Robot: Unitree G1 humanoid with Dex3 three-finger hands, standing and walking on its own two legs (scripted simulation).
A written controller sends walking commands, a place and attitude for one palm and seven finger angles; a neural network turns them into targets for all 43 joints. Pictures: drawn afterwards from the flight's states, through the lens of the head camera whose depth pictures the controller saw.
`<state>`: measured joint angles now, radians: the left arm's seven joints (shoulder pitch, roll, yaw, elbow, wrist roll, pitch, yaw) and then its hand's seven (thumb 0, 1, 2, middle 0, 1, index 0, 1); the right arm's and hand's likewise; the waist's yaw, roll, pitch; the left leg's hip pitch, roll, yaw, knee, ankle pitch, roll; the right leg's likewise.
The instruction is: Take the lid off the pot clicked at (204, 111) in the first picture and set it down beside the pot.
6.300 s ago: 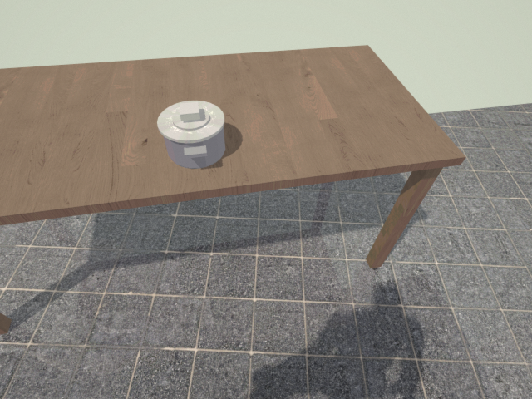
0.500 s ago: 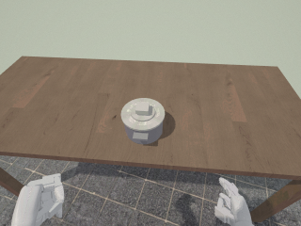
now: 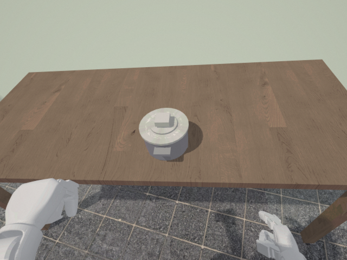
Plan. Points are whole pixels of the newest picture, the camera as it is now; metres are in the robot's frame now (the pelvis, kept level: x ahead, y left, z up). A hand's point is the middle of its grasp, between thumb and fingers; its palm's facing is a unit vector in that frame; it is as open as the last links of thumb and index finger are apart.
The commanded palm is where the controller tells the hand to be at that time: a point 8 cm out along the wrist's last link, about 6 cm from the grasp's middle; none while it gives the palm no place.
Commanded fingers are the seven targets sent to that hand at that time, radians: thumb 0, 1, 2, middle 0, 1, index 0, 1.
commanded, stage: reach forward and open the fingers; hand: left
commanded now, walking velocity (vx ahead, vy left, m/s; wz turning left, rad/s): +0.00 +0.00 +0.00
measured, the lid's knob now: (162, 119) +0.52 +0.11 +0.01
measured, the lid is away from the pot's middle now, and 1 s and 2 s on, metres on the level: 0.00 0.00 0.00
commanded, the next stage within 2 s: move the open hand above the knob in 0.84 s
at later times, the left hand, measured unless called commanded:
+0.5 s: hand (66, 194) +0.22 +0.26 +0.08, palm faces -0.21 -0.08 -0.97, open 7.4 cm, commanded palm +0.21 +0.25 +0.14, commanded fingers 0.00 -0.23 1.28 -0.81 -0.12 -0.81 -0.12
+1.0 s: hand (76, 168) +0.28 +0.26 +0.09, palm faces -0.21 -0.08 -0.97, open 10.2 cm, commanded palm +0.27 +0.26 +0.15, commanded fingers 0.00 -0.27 1.32 -0.81 -0.08 -0.81 -0.08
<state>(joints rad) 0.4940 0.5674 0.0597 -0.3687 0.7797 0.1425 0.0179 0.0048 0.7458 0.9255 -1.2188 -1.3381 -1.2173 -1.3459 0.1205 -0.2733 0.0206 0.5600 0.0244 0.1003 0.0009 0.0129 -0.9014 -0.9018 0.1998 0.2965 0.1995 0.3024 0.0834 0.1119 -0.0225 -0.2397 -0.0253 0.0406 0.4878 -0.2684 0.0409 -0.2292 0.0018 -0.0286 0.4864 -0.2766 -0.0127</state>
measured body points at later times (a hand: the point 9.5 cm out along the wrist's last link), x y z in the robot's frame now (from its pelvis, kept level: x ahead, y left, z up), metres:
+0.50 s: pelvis -0.02 +0.00 +0.01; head -0.01 -0.05 +0.45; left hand +0.22 +0.26 +0.14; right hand +0.19 -0.22 -0.10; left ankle -0.01 +0.09 -0.74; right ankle -0.01 -0.11 -0.74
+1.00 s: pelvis -0.01 +0.01 +0.01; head +0.00 -0.03 +0.45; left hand +0.28 +0.27 +0.14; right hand +0.19 -0.21 -0.10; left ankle -0.01 +0.09 -0.74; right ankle -0.01 -0.11 -0.74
